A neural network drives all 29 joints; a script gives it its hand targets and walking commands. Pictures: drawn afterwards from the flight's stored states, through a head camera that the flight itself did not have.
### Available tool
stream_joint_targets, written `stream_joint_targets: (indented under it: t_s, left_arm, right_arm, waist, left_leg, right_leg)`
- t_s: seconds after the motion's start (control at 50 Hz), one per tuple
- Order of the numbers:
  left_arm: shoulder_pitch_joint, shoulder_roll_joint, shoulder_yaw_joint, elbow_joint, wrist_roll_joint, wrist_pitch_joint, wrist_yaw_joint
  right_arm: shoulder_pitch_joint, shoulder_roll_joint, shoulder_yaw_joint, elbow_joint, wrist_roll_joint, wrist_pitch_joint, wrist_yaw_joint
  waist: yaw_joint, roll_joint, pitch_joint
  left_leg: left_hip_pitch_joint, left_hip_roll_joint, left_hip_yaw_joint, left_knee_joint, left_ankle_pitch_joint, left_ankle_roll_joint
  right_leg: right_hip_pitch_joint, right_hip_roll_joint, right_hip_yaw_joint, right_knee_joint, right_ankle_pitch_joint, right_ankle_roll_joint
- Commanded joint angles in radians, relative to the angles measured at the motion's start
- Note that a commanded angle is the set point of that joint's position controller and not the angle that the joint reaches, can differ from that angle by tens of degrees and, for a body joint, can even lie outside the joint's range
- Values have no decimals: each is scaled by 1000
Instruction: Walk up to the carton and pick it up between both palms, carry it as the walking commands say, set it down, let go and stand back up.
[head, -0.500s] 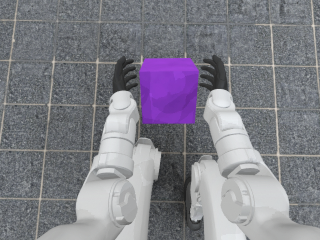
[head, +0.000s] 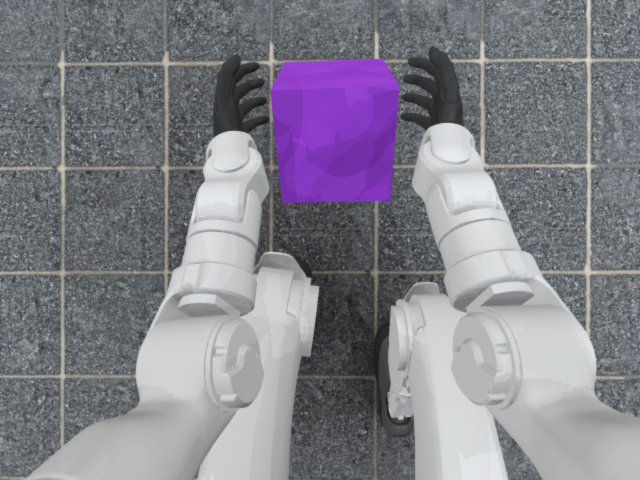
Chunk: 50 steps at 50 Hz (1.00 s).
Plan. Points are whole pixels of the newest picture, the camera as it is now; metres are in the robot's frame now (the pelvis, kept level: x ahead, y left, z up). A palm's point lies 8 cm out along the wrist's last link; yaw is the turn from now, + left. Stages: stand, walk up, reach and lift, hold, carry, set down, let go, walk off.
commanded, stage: set down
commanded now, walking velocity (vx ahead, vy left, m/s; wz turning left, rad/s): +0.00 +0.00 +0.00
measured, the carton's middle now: (334, 127) +0.51 +0.09 -0.26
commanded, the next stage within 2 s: none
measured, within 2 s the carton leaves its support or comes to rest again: neither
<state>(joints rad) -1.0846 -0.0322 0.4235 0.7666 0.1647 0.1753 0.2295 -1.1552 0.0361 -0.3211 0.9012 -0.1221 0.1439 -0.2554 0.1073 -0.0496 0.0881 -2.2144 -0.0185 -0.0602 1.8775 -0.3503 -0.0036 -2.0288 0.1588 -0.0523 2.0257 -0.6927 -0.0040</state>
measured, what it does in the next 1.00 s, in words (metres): lowers itself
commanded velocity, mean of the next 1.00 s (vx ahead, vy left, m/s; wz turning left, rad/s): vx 0.00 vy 0.00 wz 0.00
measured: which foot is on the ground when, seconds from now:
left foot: down 0.00-1.00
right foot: down 0.00-1.00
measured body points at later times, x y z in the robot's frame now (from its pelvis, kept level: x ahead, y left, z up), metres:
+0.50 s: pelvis +0.00 +0.00 -0.04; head +0.34 +0.04 +0.25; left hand +0.50 +0.23 -0.19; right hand +0.53 -0.01 -0.20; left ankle +0.16 +0.12 -0.40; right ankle +0.07 -0.10 -0.40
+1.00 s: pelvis +0.00 +0.00 -0.05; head +0.35 +0.01 +0.23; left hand +0.52 +0.24 -0.20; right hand +0.54 -0.01 -0.21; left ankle +0.16 +0.12 -0.40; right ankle +0.07 -0.10 -0.40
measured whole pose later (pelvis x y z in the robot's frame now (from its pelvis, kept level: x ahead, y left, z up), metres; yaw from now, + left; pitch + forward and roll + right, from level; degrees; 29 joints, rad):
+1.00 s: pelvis +0.00 +0.00 -0.05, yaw +1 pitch +41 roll +0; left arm -1.36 0.19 0.54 1.06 0.15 0.13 0.04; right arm -1.37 0.02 -0.39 0.98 -0.31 0.14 -0.12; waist 0.13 0.02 0.20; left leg -2.37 -0.01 -0.02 2.02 -0.35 -0.01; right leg -2.21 0.19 -0.01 2.21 -0.71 0.01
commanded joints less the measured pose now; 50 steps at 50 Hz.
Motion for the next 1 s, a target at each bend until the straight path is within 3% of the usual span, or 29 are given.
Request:
stream_joint_targets:
  t_s: [0.0, 0.38, 0.5, 0.64, 0.98]
  left_arm:
    - [-625, -875, -481, 2, -83, -25, -267]
    - [-590, -870, -348, 197, -100, -32, -329]
    - [-616, -801, -295, 253, -93, -30, -355]
    - [-611, -706, -211, 334, -65, -23, -370]
    - [-541, -590, -121, 409, -35, -17, -394]
  right_arm:
    - [-637, 917, 423, -63, 73, -45, 269]
    - [-758, 813, 402, -77, 56, -73, 268]
    - [-688, 728, 310, 6, -26, -59, 263]
    - [-668, 648, 234, 63, -90, -42, 272]
    - [-543, 553, 146, 120, -181, -19, 282]
  waist:
    - [36, 41, -1163]
    - [25, -13, -1024]
    - [-19, -9, -865]
    - [-28, -47, -742]
    - [-53, -110, -638]
  left_leg:
    - [1015, -112, 42, -26, 218, 1]
    - [815, -107, 50, 109, 274, 5]
    - [667, -103, 49, 124, 198, 2]
    - [568, -96, 43, 128, 130, 0]
    - [450, -85, 30, 121, 92, 3]
  right_leg:
    - [136, 91, 65, -233, 193, -16]
    - [48, 86, 69, -135, 240, -15]
    - [6, 73, 83, -124, 202, -29]
    - [-35, 55, 83, -115, 151, -28]
    - [-59, 16, 85, -132, 159, -17]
